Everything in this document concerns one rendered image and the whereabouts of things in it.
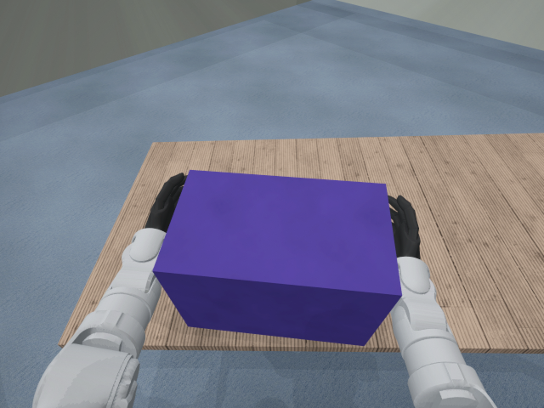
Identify carton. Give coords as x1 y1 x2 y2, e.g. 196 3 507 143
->
152 170 402 346

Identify table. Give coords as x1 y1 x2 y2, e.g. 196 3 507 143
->
58 133 544 354

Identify right robot forearm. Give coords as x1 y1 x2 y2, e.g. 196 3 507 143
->
390 257 497 408

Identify left robot upper arm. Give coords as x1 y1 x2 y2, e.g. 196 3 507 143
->
37 343 140 408

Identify left robot forearm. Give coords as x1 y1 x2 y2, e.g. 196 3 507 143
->
32 228 166 408

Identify right robot hand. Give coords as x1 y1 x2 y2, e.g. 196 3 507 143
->
388 195 421 260

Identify left robot hand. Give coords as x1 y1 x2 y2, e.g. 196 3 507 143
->
144 173 188 233

